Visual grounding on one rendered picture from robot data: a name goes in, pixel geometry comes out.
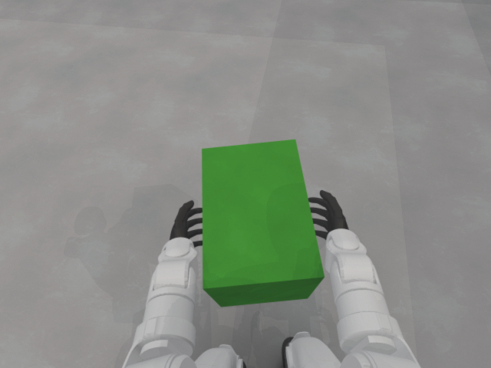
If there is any robot right hand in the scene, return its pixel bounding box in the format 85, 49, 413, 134
308, 190, 349, 240

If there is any robot thigh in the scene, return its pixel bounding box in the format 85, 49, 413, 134
285, 337, 341, 368
194, 348, 243, 368

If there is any robot left forearm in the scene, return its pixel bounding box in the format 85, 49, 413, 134
122, 238, 199, 368

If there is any robot left thigh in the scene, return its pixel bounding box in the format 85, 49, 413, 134
194, 348, 243, 368

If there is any robot right upper arm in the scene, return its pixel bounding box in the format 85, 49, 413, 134
340, 350, 419, 368

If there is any robot right thigh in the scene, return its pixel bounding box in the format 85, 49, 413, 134
285, 337, 341, 368

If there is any robot left upper arm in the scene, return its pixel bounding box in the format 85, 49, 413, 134
126, 353, 197, 368

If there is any robot left hand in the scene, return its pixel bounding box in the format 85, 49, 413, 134
170, 200, 203, 247

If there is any robot right forearm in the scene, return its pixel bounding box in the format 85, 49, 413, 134
325, 228, 421, 368

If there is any carton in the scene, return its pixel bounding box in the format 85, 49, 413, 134
202, 140, 325, 307

